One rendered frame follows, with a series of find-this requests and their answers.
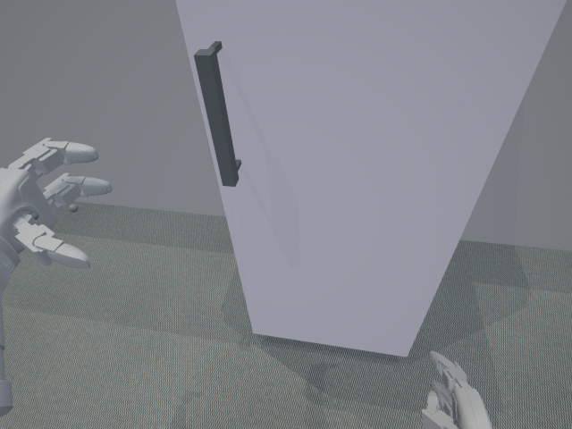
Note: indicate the robot left hand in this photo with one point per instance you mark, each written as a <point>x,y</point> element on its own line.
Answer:
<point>20,195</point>

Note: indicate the robot right hand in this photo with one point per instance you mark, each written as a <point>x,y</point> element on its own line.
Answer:
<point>463,407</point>

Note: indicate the fridge door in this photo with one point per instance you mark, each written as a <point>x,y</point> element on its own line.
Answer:
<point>366,130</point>

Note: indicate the robot left forearm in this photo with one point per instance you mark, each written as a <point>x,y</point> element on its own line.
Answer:
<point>9,259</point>

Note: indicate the handle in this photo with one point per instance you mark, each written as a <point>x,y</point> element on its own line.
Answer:
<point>212,91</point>

